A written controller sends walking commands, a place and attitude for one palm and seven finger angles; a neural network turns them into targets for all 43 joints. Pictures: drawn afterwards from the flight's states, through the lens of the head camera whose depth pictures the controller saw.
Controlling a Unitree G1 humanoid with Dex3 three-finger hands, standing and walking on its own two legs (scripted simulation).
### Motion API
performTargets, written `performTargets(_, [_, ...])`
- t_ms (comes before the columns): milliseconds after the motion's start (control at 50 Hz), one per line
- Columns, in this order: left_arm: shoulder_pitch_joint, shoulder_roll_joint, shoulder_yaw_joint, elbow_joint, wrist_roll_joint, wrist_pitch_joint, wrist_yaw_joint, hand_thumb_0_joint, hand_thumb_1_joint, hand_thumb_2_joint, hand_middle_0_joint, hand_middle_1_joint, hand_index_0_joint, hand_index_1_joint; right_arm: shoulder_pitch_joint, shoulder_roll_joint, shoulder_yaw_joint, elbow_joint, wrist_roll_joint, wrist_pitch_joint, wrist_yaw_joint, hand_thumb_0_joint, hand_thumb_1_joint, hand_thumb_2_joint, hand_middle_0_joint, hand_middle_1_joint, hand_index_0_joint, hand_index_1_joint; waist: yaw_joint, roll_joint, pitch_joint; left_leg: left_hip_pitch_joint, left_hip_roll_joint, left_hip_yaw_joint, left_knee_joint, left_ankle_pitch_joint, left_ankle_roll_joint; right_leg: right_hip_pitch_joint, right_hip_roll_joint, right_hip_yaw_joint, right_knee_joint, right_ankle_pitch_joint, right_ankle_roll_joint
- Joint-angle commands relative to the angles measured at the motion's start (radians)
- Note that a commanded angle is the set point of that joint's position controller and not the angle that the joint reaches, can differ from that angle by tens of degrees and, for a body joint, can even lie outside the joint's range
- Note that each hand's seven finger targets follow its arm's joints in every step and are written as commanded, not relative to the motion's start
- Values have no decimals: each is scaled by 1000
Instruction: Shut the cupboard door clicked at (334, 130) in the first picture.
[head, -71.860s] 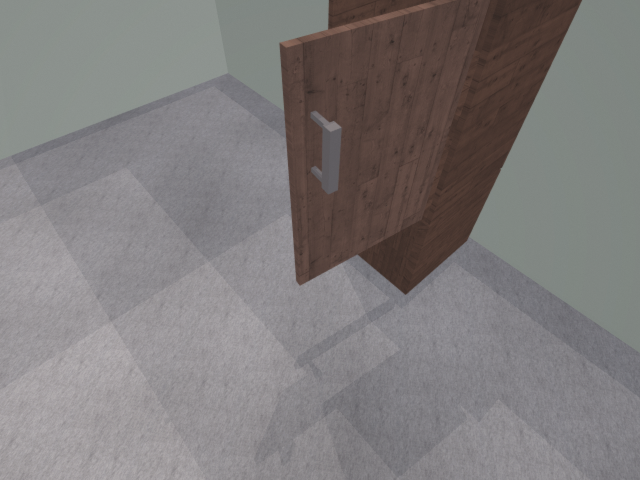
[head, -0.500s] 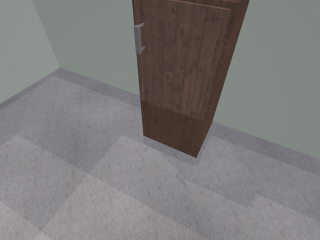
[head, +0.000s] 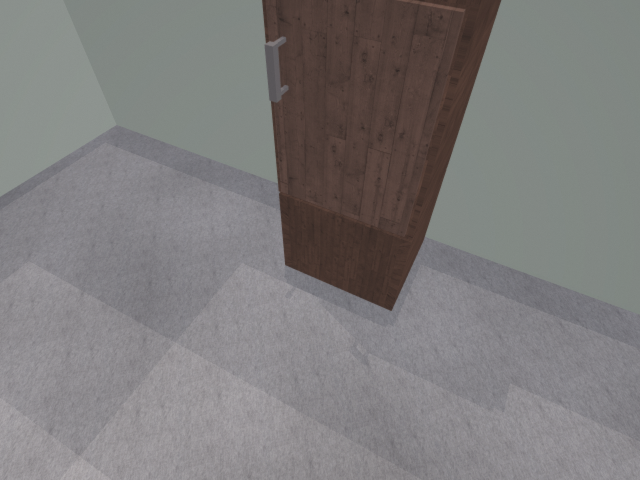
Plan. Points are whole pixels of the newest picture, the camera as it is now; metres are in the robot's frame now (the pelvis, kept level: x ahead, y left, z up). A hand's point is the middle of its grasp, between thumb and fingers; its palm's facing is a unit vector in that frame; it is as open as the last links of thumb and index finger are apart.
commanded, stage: stand and wait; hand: left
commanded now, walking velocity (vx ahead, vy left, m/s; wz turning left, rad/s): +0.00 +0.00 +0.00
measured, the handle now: (278, 69) +0.95 +0.15 +0.06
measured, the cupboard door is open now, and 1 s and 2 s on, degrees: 0 0 0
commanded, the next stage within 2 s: none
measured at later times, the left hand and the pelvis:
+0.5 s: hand out of the picture +0.03 +0.20 -0.17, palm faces +0.01 -0.97 -0.24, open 7.4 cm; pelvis +0.02 +0.00 +0.00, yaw +0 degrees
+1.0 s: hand out of the picture +0.06 +0.21 -0.17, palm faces +0.00 -0.96 -0.27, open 7.4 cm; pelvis +0.03 +0.00 +0.00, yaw +1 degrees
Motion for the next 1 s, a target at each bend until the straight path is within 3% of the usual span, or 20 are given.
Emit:
performTargets(0, [48,126,23,-26,-2,-7,11,0,900,900,-200,-300,-200,-300,33,-119,-22,-30,-3,-10,-8,0,-900,-900,200,300,200,300,-3,9,38,51,103,-124,-82,-7,1,-90,-93,98,-104,33,-32])
performTargets(620, [-35,224,32,-38,-2,-19,3,0,900,900,-200,-300,-200,-300,-69,-225,-24,-41,1,-21,-5,0,-900,-900,200,300,200,300,2,-5,-13,112,116,-138,-90,129,3,-4,-111,91,-132,148,-31])
performTargets(980, [-60,248,33,-43,-4,-21,4,0,900,900,-200,-300,-200,-300,-93,-244,-23,-43,0,-24,-5,0,-900,-900,200,300,200,300,1,4,-37,134,120,-135,-87,194,-1,36,-123,86,-134,232,-31])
